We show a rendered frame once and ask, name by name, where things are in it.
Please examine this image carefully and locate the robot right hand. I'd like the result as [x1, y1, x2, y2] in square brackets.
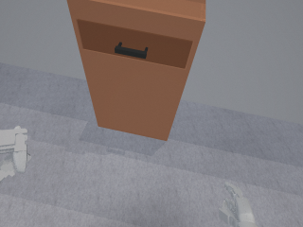
[219, 182, 256, 227]

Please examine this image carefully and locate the drawer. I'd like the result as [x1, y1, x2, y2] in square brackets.
[77, 19, 193, 69]

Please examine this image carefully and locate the cabinet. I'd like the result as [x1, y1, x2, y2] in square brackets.
[66, 0, 206, 141]

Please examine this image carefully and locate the robot left hand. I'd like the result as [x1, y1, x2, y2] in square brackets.
[0, 126, 31, 183]

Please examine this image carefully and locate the handle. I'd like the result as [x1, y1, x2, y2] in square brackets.
[115, 42, 148, 59]

